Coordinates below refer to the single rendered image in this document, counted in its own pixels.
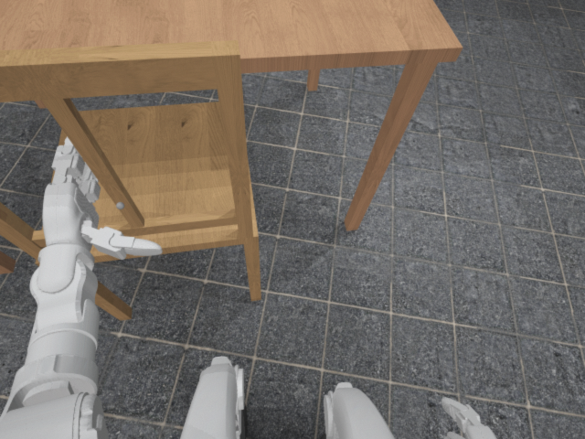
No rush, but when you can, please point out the left robot thigh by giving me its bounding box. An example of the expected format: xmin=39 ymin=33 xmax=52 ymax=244
xmin=180 ymin=363 xmax=244 ymax=439

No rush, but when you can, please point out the right robot thigh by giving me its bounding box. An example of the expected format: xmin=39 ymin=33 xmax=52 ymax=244
xmin=324 ymin=388 xmax=395 ymax=439

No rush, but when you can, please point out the robot left upper arm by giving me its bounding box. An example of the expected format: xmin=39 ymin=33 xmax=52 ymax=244
xmin=0 ymin=392 xmax=109 ymax=439

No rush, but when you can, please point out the robot thigh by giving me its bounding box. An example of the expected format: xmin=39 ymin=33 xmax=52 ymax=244
xmin=180 ymin=363 xmax=244 ymax=439
xmin=324 ymin=388 xmax=395 ymax=439

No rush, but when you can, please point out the table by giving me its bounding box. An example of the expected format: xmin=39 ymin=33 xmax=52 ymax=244
xmin=0 ymin=0 xmax=463 ymax=274

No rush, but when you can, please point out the robot left forearm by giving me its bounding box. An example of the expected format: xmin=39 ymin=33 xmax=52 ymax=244
xmin=0 ymin=242 xmax=100 ymax=422

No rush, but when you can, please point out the chair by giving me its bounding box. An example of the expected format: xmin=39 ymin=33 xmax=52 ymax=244
xmin=0 ymin=40 xmax=261 ymax=321

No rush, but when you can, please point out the right robot hand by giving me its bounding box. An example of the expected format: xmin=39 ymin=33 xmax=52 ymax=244
xmin=441 ymin=397 xmax=497 ymax=439

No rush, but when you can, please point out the left robot hand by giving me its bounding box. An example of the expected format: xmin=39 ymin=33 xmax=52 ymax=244
xmin=42 ymin=137 xmax=163 ymax=260

